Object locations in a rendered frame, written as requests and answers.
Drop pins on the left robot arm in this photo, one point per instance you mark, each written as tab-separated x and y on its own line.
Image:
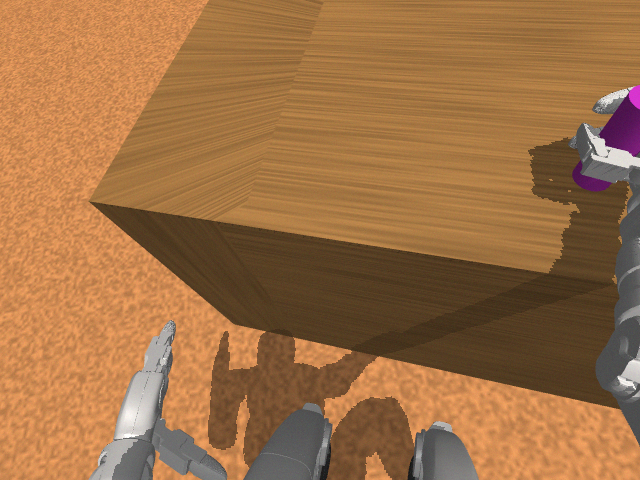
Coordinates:
126	459

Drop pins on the can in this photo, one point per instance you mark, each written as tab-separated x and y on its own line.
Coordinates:
622	131

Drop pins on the left robot hand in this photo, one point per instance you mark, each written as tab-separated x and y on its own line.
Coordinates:
141	411

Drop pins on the right robot hand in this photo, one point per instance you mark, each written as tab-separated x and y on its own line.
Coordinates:
600	161

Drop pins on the right robot arm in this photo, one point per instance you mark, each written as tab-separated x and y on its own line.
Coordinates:
618	365

